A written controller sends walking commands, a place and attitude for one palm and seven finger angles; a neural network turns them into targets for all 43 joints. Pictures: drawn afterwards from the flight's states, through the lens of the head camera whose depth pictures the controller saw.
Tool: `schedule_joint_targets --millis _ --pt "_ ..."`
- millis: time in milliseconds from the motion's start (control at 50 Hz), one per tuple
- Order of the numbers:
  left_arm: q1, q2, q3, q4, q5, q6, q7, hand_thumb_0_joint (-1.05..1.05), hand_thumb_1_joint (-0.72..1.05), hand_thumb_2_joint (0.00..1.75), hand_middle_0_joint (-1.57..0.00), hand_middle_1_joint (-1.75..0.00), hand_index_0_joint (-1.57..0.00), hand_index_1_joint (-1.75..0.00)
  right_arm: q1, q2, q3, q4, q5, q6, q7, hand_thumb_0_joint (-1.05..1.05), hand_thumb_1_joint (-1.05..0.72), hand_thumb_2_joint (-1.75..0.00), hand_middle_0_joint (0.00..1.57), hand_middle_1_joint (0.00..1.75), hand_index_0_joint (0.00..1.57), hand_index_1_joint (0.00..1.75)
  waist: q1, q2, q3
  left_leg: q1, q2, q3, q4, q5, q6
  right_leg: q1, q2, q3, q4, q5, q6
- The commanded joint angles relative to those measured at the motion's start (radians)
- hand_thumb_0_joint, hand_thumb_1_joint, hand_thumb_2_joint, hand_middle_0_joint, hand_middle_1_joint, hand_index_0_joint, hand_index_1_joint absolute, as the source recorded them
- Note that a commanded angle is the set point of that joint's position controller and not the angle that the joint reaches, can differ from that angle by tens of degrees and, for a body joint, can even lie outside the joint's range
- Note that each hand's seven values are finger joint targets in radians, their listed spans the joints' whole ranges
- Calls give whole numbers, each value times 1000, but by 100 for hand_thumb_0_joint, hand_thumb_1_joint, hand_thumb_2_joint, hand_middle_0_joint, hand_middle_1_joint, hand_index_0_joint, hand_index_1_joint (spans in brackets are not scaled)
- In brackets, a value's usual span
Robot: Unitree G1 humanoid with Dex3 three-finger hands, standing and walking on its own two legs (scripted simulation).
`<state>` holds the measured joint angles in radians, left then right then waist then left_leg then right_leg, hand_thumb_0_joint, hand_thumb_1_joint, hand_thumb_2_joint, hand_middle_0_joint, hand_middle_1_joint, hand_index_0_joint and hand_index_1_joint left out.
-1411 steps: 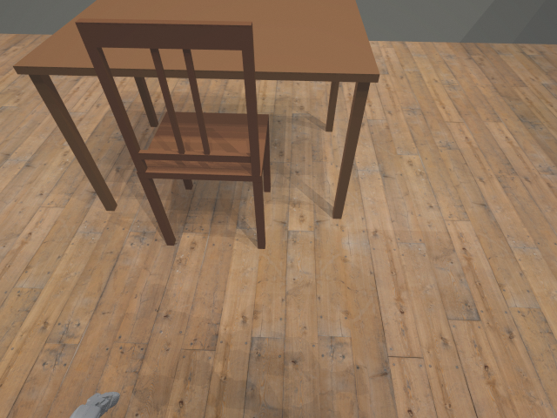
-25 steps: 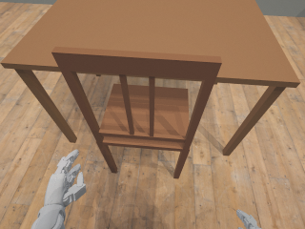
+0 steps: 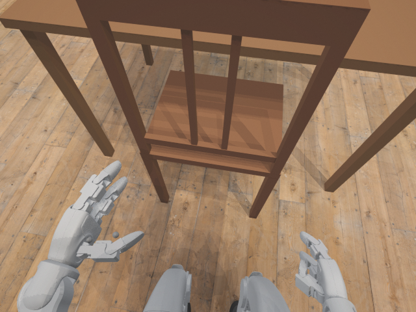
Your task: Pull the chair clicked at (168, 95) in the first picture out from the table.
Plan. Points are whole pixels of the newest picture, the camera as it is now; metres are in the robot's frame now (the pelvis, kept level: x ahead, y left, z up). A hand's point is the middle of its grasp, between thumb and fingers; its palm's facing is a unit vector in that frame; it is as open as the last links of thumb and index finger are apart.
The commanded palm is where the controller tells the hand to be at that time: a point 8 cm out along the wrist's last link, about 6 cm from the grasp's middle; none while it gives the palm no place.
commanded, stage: raise the hand toward the chair's back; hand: left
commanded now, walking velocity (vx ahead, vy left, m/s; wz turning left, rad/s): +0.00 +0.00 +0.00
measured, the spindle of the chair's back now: (191, 99) +0.54 +0.08 +0.04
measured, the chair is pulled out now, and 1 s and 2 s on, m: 0.00 0.00 0.00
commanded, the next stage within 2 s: aim the fingers beside a spindle in 1.38 s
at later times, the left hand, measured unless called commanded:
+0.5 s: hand (92, 225) +0.25 +0.21 +0.06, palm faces -0.09 -0.99 -0.07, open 15.9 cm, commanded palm +0.22 +0.27 +0.07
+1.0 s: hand (79, 212) +0.26 +0.23 +0.07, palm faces -0.09 -0.99 -0.07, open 16.9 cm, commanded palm +0.24 +0.28 +0.07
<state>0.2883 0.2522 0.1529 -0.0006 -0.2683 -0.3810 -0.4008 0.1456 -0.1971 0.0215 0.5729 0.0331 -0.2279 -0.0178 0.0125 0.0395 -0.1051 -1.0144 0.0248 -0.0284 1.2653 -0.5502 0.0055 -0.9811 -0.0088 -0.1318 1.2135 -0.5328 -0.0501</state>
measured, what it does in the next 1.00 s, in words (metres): stands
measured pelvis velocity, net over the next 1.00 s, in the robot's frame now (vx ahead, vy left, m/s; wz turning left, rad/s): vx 0.02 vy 0.02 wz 0.00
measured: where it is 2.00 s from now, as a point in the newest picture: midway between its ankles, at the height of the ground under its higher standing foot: outside the picture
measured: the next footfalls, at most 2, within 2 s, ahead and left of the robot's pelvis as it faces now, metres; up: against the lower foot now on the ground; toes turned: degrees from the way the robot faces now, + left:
none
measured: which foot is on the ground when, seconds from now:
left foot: down 0.00-1.00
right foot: down 0.00-1.00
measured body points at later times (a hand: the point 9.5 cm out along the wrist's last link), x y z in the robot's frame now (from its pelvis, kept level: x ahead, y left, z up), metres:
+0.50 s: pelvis +0.01 +0.02 +0.02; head +0.11 +0.04 +0.46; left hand +0.24 +0.26 +0.06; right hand +0.21 -0.23 -0.05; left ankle +0.03 +0.11 -0.63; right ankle +0.03 -0.10 -0.63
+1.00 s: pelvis +0.02 +0.02 +0.03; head +0.10 +0.04 +0.47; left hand +0.26 +0.28 +0.07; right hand +0.18 -0.23 -0.05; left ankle +0.03 +0.11 -0.63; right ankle +0.03 -0.10 -0.63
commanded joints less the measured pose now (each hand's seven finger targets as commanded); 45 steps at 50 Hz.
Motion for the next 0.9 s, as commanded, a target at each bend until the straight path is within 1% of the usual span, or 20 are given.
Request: schedule_joint_targets --millis 0,60,120,160,200,220,260,320,360,400,460,520,540,560,580,620,660,760,820,880 --pt "113 130 148 -170 -33 69 32 0 4 53 -11 -16 -11 -16 -4 -167 -99 -183 13 -30 -13 0 -90 -90 20 30 20 30 14 -38 -350 230 -44 -32 -231 342 34 293 16 114 -241 236 44" --pt "102 131 166 -219 -37 41 89 0 -3 50 -11 -15 -11 -15 -7 -151 -96 -190 2 -30 -6 0 -90 -90 20 30 20 30 22 -60 -336 235 -42 -38 -242 378 31 284 30 92 -225 267 37" --pt "81 96 114 -236 -24 -36 118 0 -10 47 -10 -14 -10 -14 11 -156 -94 -176 -7 -39 6 0 -90 -90 20 30 20 30 -11 -40 -259 227 -40 -39 -249 331 28 211 30 77 -227 210 33" --pt "54 95 87 -245 -8 -80 121 0 -15 45 -10 -14 -10 -14 14 -166 -94 -171 -9 -51 8 0 -90 -90 20 30 20 30 -24 -4 -249 238 -37 -42 -245 312 29 176 31 71 -217 178 28" --pt "70 86 59 -211 3 -95 112 0 -20 43 -9 -13 -9 -13 25 -179 -95 -168 -9 -56 9 0 -90 -90 20 30 20 30 -42 -1 -237 239 -34 -43 -249 267 29 150 28 72 -229 133 29" --pt "70 98 65 -213 3 -98 107 0 -22 42 -9 -12 -9 -12 30 -187 -97 -167 -8 -58 8 0 -90 -90 20 30 20 30 -42 1 -258 242 -33 -45 -249 267 31 158 25 73 -229 134 28" --pt "81 116 75 -205 7 -87 94 0 -27 40 -8 -12 -8 -12 31 -197 -100 -168 -2 -59 2 0 -90 -90 20 30 20 30 -42 2 -273 262 -30 -48 -257 279 33 167 27 67 -232 143 28" --pt "79 149 102 -258 -1 -71 94 0 -34 37 -8 -11 -8 -11 37 -199 -101 -175 0 -56 -3 0 -90 -90 20 30 20 30 -29 50 -313 302 -31 -47 -271 322 30 200 23 66 -238 179 27" --pt "73 172 133 -261 -5 -61 106 0 -38 35 -7 -10 -7 -10 40 -198 -101 -173 0 -49 -7 0 -90 -90 20 30 20 30 -28 51 -300 323 -29 -51 -280 360 28 214 29 59 -243 211 25" --pt "77 162 142 -271 -14 -64 119 0 -43 33 -7 -9 -7 -9 39 -191 -99 -171 -1 -48 -5 0 -90 -90 20 30 20 30 -22 46 -300 330 -28 -53 -285 390 22 226 28 54 -242 236 25" --pt "64 147 136 -245 -12 -63 123 0 -50 30 -6 -8 -6 -8 40 -189 -95 -166 -2 -43 -2 0 -90 -90 20 30 20 30 -32 52 -284 339 -27 -53 -287 402 22 224 32 50 -249 246 25" --pt "53 129 105 -204 -8 -50 104 0 -50 30 -6 -8 -6 -8 35 -194 -90 -166 -1 -40 1 0 -90 -90 20 30 20 30 -43 48 -252 324 -26 -52 -294 363 20 213 30 51 -265 224 26" --pt "42 135 104 -187 -5 -42 97 0 -50 30 -6 -8 -6 -8 38 -197 -89 -167 0 -37 0 0 -90 -90 20 30 20 30 -51 16 -245 314 -25 -55 -296 339 22 210 30 49 -271 209 28" --pt "31 133 98 -181 -2 -37 85 0 -50 30 -6 -8 -6 -8 36 -198 -86 -169 2 -37 -1 0 -90 -90 20 30 20 30 -51 44 -239 325 -27 -53 -299 344 24 212 32 53 -275 211 26" --pt "22 149 103 -181 -2 -31 77 0 -50 30 -6 -8 -6 -8 41 -203 -86 -170 2 -38 -2 0 -90 -90 20 30 20 30 -54 39 -248 326 -24 -55 -301 345 23 213 30 52 -277 213 27" --pt "-7 164 115 -183 -5 -24 66 0 -50 30 -6 -8 -6 -8 40 -206 -83 -171 3 -38 -5 0 -90 -90 20 30 20 30 -50 26 -246 326 -25 -60 -308 335 23 220 31 52 -284 205 26" --pt "-21 193 147 -190 -12 -26 63 0 -50 30 -6 -8 -6 -8 43 -205 -82 -170 1 -41 -7 0 -90 -90 20 30 20 30 -44 43 -269 348 -26 -59 -308 363 23 235 34 56 -285 226 25" --pt "-31 213 194 -196 -31 -47 74 0 -50 30 -6 -8 -6 -8 49 -201 -79 -157 -3 -45 -5 0 -90 -90 20 30 20 30 -30 60 -295 372 -26 -61 -314 414 15 255 36 52 -283 258 22" --pt "-43 183 169 -145 -32 -45 62 0 -50 30 -6 -8 -6 -8 50 -205 -77 -150 0 -45 -2 0 -90 -90 20 30 20 30 -43 41 -261 347 -26 -58 -320 370 15 244 35 54 -295 231 25" --pt "-48 187 161 -111 -32 -30 40 0 -50 30 -6 -8 -6 -8 53 -212 -77 -153 4 -44 -3 0 -90 -90 20 30 20 30 -46 34 -249 343 -27 -60 -333 349 18 252 35 54 -308 216 24"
